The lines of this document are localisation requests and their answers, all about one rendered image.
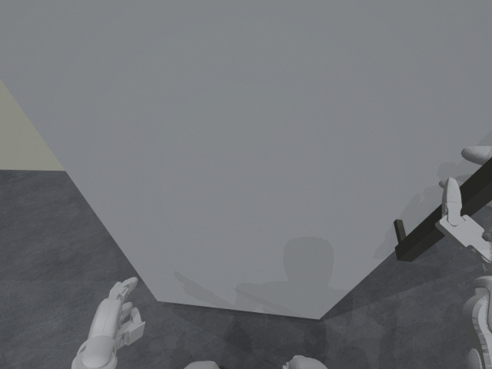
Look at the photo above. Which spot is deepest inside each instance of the left robot forearm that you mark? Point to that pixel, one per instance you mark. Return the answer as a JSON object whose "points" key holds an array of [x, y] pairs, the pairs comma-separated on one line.
{"points": [[96, 353]]}

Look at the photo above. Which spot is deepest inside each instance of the fridge door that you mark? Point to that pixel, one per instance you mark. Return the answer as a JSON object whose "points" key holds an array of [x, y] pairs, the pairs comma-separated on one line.
{"points": [[253, 155]]}

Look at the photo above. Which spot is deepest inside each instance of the handle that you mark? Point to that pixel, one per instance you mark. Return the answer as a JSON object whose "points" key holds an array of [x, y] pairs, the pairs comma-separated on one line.
{"points": [[475, 192]]}

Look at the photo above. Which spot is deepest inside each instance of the robot left hand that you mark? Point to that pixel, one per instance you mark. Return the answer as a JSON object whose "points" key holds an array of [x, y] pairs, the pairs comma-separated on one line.
{"points": [[112, 311]]}

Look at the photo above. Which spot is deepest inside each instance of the robot right hand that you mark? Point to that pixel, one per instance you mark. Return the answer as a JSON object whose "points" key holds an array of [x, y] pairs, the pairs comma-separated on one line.
{"points": [[463, 231]]}

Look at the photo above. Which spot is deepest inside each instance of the right robot forearm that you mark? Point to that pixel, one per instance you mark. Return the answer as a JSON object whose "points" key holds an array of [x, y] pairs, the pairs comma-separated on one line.
{"points": [[477, 320]]}

